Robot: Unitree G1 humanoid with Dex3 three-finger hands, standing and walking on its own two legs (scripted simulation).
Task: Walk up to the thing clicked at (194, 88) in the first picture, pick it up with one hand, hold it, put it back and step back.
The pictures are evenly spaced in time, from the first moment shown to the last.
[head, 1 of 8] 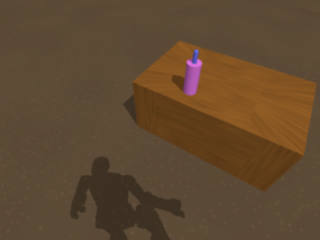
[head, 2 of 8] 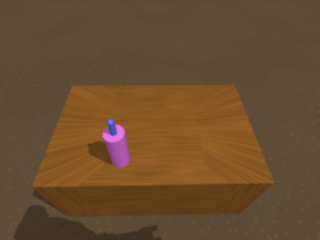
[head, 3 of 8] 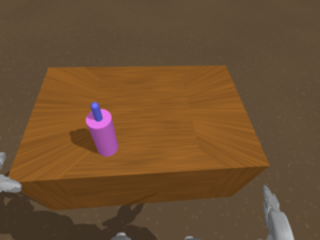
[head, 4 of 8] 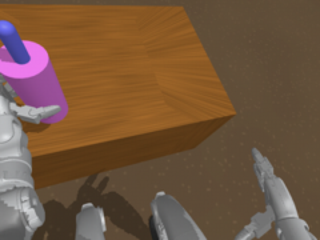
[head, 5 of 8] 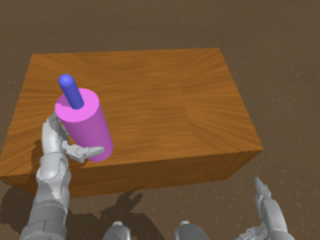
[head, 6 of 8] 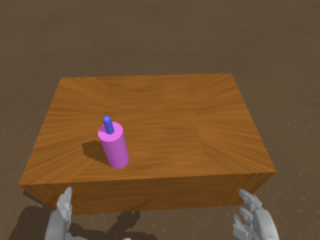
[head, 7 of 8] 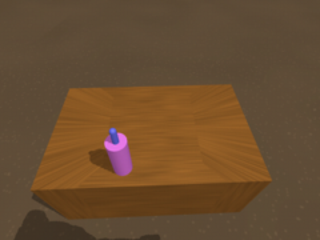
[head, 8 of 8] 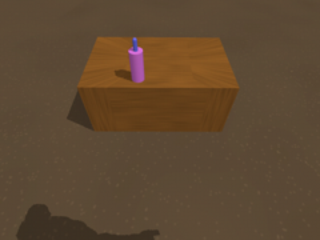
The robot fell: no
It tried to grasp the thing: yes
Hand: left
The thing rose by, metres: 0.27
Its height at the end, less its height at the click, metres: +0.00
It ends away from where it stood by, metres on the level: 0.04
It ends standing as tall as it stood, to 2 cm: yes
